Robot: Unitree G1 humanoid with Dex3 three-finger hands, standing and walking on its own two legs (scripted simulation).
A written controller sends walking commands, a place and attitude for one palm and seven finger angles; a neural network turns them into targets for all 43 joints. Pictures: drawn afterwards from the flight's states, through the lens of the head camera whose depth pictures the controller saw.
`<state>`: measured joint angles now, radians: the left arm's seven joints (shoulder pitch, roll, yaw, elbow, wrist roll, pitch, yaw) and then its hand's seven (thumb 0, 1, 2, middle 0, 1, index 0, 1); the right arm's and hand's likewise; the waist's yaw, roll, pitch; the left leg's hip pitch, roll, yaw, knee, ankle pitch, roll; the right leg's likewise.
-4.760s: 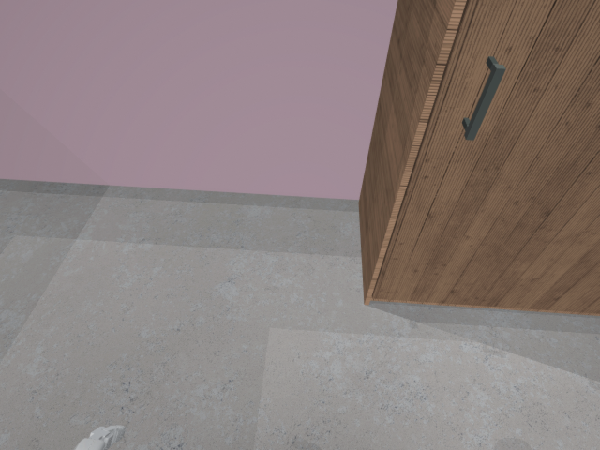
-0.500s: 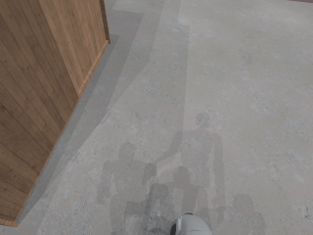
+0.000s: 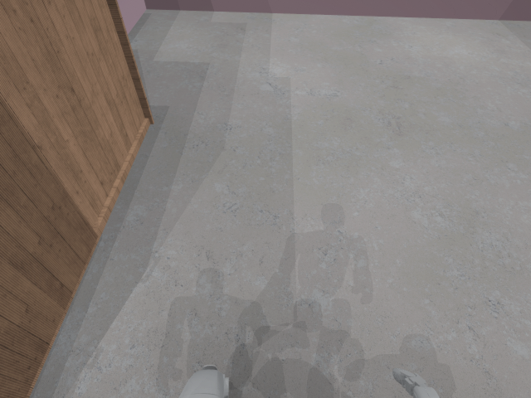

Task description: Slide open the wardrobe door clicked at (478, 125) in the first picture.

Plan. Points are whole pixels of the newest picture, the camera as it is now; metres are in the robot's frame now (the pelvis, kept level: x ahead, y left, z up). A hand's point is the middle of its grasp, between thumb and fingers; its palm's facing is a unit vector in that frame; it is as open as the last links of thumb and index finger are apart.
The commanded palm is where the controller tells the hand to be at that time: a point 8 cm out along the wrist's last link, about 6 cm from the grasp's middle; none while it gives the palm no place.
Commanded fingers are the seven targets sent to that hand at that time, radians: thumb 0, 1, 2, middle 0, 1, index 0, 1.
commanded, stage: walk to a spot facing it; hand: left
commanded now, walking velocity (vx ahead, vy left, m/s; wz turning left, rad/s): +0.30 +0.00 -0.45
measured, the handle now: out of the picture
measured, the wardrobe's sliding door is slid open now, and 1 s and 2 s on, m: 0.00 0.00 0.00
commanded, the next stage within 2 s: turn to face it in 0.50 s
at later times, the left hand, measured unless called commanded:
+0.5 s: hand (177, 302) +0.31 +0.22 -0.17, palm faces -0.25 -0.95 -0.19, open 7.4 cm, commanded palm none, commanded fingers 0.00 0.90 0.90 -0.20 -0.30 -0.20 -0.30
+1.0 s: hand (223, 280) +0.37 +0.13 -0.18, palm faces -0.23 -0.97 -0.12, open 7.3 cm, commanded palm none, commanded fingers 0.00 0.90 0.90 -0.20 -0.30 -0.20 -0.30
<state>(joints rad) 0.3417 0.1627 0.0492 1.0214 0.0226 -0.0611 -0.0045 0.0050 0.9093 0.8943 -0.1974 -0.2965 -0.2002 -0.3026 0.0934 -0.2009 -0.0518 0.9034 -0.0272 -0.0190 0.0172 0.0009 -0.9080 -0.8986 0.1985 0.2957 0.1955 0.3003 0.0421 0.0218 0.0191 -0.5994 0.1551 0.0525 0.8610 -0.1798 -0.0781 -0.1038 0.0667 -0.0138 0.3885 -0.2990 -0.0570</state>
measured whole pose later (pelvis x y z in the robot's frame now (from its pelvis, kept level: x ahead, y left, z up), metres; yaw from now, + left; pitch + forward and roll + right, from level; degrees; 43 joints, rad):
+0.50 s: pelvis +0.16 +0.05 +0.00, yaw -17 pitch +0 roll -1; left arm 0.15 0.24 0.11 0.93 0.03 0.06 -0.03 0.00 0.92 0.90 -0.19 -0.30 -0.19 -0.30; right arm 0.31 -0.20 -0.06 1.01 -0.02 -0.02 -0.03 -0.01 -0.93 -0.90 0.20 0.30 0.20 0.30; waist -0.02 -0.02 0.07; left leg -0.14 0.14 0.36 0.48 -0.32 0.01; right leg -0.56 -0.10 -0.09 0.96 -0.25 0.06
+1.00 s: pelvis +0.22 +0.02 -0.02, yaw -14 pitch -1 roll -2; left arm 0.11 0.12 0.04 0.95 0.02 0.01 0.02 0.00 0.91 0.89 -0.20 -0.30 -0.20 -0.30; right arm 0.28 -0.16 -0.05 1.00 -0.01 0.05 0.00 0.01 -0.92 -0.90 0.20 0.30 0.20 0.30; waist -0.04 0.00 0.06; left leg -0.37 0.10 0.12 0.75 -0.36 -0.06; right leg -0.25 -0.11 -0.27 0.61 -0.32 0.01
